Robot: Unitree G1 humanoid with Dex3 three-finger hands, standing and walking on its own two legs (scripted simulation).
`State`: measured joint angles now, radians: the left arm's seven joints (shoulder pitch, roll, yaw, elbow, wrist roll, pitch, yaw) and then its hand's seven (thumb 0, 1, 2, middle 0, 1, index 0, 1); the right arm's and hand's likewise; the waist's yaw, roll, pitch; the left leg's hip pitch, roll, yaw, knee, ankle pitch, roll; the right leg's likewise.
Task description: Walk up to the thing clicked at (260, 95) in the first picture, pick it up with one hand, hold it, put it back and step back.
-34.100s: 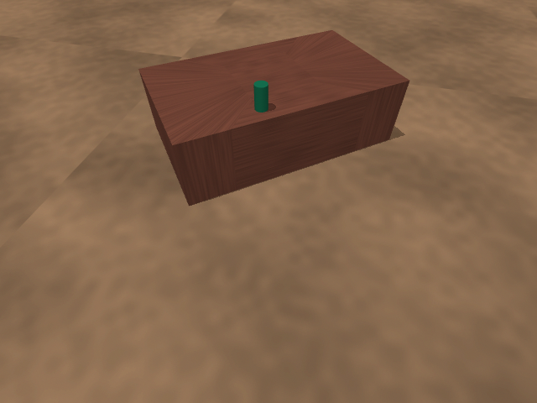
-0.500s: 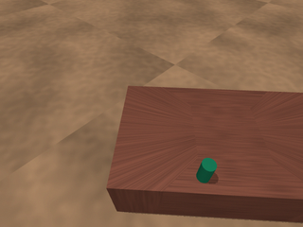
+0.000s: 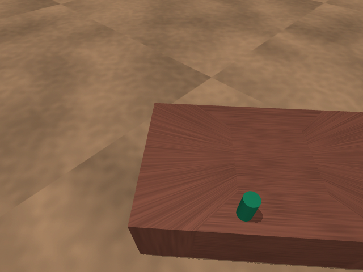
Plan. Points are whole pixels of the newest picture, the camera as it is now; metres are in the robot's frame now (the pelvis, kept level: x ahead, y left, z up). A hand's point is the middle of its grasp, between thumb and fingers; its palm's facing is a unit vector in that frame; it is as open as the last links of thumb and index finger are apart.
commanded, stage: stand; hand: right
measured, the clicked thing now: (247, 206) +0.42 -0.25 -0.33
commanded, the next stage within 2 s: step back in 0.06 s
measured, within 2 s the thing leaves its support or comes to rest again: neither
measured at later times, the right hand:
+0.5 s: hand out of the picture +0.02 -0.28 -0.17, palm faces -0.01 +0.92 -0.39, open 7.4 cm
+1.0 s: hand out of the picture -0.09 -0.24 -0.17, palm faces +0.05 +0.91 -0.40, open 7.4 cm
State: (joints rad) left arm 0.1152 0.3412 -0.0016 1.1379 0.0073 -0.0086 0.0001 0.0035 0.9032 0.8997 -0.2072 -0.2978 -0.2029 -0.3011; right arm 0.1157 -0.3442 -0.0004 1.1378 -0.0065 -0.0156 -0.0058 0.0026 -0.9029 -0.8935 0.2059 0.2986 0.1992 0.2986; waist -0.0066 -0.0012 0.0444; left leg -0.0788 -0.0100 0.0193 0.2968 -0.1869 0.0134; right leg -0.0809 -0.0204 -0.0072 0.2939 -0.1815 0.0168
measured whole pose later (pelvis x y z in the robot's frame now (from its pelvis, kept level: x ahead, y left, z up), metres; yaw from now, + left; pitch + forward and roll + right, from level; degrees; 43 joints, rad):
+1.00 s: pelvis -0.18 +0.04 -0.03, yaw -5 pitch -2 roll +0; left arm 0.16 0.39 0.08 0.85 0.03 0.05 0.01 0.01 0.90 0.90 -0.21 -0.30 -0.20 -0.30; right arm 0.12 -0.38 -0.05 0.85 -0.01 0.03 -0.02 0.00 -0.90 -0.89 0.21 0.30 0.20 0.30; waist 0.01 -0.01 0.20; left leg -0.32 0.00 0.07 0.67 -0.32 0.04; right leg -0.26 0.04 0.07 0.66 -0.37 -0.01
